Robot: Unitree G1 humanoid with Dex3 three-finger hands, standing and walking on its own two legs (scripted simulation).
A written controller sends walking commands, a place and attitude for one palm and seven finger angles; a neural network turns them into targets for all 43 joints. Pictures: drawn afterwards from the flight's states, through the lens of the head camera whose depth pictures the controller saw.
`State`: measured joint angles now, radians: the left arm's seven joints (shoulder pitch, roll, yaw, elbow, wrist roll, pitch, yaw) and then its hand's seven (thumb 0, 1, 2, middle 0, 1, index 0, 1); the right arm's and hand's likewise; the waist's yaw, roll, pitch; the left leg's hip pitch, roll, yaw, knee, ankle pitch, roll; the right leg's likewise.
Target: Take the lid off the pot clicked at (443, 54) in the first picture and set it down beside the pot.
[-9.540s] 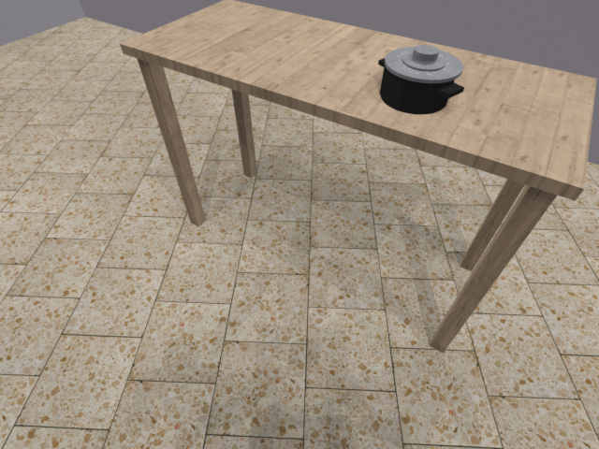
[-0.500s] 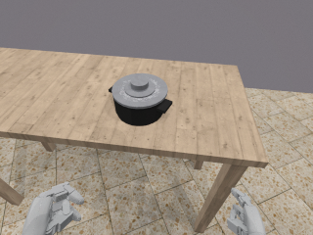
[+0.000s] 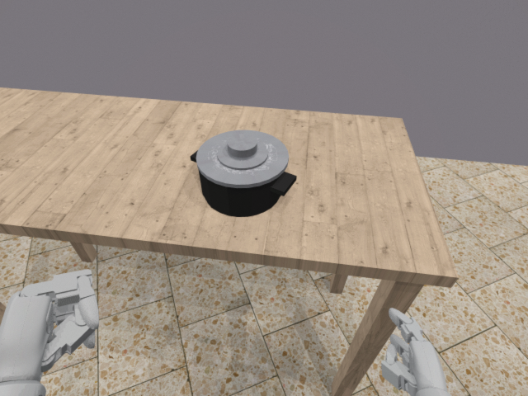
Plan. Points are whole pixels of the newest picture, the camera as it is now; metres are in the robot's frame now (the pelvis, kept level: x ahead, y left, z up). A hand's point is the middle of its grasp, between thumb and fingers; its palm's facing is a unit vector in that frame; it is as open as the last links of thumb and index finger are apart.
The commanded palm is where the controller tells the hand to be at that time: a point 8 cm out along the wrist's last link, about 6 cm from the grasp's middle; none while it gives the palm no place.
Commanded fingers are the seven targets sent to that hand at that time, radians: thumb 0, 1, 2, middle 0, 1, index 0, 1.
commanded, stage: raise the hand higher, near the body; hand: left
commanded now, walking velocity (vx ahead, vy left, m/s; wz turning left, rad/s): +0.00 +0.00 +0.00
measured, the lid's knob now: (242, 145) +0.49 +0.12 +0.15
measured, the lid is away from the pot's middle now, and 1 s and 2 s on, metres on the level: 0.00 0.00 0.00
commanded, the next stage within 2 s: reach forward and open the fingers in 0.44 s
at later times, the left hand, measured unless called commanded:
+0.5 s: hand (84, 264) +0.18 +0.23 +0.19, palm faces +0.40 -0.83 -0.39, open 3.1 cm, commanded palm +0.13 +0.27 +0.21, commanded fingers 0.00 0.90 0.90 -1.30 -1.50 -1.30 -1.50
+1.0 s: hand (65, 255) +0.20 +0.27 +0.18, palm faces +0.07 -0.08 -0.99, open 3.5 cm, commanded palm +0.18 +0.26 +0.24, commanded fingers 0.00 0.13 1.40 -1.10 -0.65 -1.10 -0.65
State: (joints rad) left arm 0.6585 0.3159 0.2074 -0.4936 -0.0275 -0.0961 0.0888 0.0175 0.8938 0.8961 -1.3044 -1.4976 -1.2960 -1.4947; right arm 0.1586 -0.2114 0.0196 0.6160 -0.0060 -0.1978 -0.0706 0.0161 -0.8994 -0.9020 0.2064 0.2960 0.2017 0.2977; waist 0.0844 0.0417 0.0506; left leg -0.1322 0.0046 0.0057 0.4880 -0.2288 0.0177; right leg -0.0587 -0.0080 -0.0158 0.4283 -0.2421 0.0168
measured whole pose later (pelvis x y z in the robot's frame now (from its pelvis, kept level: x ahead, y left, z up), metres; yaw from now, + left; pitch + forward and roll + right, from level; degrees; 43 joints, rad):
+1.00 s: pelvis -0.01 +0.00 +0.00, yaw +1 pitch -5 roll +0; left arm 0.24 0.69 0.14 -0.45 0.66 0.19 -0.19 0.01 0.44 1.20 -1.21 -0.98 -1.20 -0.98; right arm 0.04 -0.30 0.03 0.58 0.03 0.09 -0.05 0.01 -0.90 -0.90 0.20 0.30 0.20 0.30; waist 0.12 0.14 0.02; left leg -0.18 -0.01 0.00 0.46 -0.19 0.02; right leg -0.13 -0.03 -0.02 0.45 -0.24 0.02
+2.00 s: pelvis -0.03 -0.01 +0.00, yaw +0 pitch -5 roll +0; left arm -0.50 0.66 -0.11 0.07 0.76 0.18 -0.45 0.00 -0.38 1.66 -0.89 -0.08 -0.88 -0.08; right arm 0.08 -0.29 0.06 0.61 0.05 0.05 -0.04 0.01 -0.90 -0.90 0.21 0.30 0.20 0.30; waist 0.07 0.12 0.04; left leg -0.21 -0.02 0.01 0.42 -0.13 0.02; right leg -0.19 -0.03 -0.01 0.47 -0.20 0.01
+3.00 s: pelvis +0.01 +0.00 +0.00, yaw +0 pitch +0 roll +1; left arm -0.87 0.48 -0.30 0.36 0.82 0.33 -0.47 0.00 -0.37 1.66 -0.88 -0.08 -0.88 -0.08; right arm 0.09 -0.28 0.05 0.64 0.06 0.15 0.01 0.01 -0.90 -0.90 0.20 0.30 0.20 0.30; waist 0.02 0.09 0.00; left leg -0.26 -0.04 0.01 0.43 -0.19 0.03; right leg -0.23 -0.05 -0.01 0.49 -0.26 0.02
